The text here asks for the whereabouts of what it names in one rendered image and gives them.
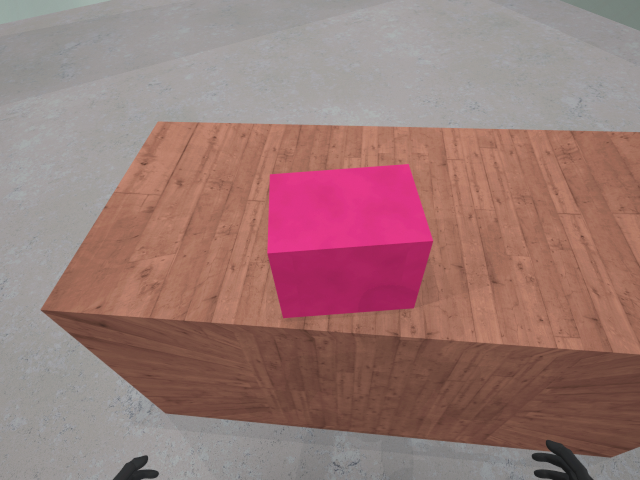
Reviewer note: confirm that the robot right hand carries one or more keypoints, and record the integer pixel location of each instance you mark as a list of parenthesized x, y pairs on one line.
[(564, 459)]

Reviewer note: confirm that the pedestal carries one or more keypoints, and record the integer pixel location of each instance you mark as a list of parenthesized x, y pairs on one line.
[(526, 326)]

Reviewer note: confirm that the carton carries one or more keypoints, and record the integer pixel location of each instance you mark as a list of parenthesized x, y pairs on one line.
[(346, 240)]

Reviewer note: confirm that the robot left hand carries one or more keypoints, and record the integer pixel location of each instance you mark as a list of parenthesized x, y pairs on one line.
[(131, 471)]

